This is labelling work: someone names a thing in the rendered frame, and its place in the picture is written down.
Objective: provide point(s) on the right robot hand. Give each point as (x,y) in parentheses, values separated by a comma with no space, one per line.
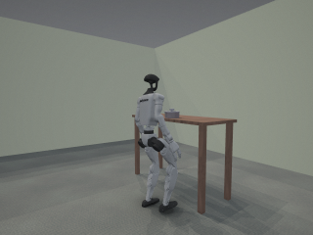
(173,147)

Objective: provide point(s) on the robot foot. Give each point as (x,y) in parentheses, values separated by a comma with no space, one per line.
(171,205)
(147,203)

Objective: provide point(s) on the table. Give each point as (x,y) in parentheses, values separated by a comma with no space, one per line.
(203,123)

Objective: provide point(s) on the robot left forearm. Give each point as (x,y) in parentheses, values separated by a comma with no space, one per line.
(141,127)

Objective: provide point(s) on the robot left foot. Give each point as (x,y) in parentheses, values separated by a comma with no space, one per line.
(147,203)

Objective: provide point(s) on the pot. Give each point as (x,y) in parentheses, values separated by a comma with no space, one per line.
(171,115)

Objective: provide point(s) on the right robot upper arm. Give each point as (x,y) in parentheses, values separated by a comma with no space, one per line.
(158,105)

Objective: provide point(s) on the left robot upper arm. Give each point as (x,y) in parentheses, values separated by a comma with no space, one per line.
(137,115)

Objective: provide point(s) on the robot right foot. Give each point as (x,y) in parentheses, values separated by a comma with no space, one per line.
(171,205)

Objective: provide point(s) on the robot right forearm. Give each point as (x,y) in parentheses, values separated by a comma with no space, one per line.
(164,129)

